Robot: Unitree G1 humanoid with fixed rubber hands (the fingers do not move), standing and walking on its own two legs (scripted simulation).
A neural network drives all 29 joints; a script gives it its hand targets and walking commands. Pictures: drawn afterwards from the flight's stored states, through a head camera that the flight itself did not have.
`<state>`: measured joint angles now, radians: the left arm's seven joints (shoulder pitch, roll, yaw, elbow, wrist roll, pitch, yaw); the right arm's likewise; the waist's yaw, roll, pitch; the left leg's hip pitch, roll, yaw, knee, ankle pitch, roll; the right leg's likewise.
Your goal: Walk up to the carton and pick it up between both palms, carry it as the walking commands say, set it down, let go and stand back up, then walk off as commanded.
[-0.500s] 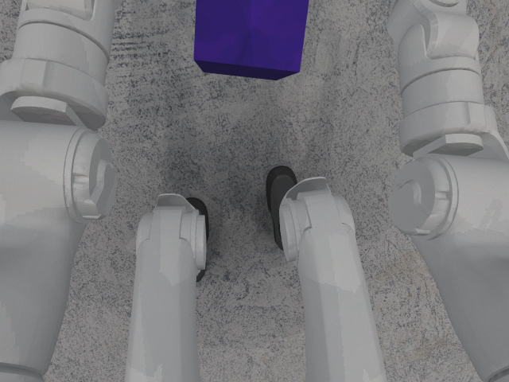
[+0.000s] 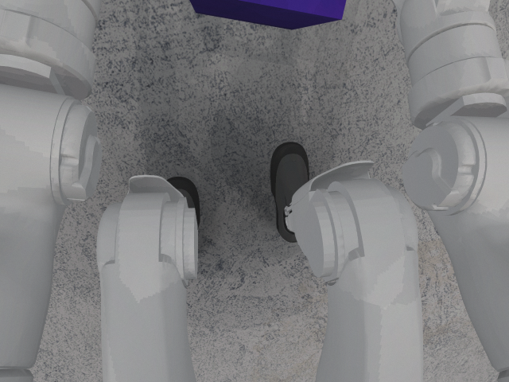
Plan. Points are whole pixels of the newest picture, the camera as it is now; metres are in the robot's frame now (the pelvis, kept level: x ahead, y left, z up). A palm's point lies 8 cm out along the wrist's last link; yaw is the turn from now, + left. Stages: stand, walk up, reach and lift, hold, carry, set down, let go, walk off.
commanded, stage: reach and lift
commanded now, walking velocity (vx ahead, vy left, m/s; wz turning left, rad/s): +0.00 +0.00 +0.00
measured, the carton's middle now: out of the picture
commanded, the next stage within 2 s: none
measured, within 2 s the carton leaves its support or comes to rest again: leaves its support in 1.60 s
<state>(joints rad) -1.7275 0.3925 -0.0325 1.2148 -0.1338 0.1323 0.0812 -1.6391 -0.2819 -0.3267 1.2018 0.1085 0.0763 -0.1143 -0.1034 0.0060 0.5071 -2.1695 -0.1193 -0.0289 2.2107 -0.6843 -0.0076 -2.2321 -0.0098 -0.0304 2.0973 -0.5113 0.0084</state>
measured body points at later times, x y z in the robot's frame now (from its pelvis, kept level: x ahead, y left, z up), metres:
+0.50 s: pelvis +0.00 +0.00 -0.01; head +0.39 +0.00 +0.19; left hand +0.60 +0.08 -0.21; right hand +0.56 -0.20 -0.21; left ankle +0.08 +0.10 -0.35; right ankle +0.13 -0.12 -0.35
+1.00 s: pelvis +0.01 +0.01 -0.02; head +0.39 +0.01 +0.19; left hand +0.60 +0.06 -0.21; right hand +0.56 -0.19 -0.21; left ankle +0.08 +0.10 -0.35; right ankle +0.13 -0.12 -0.35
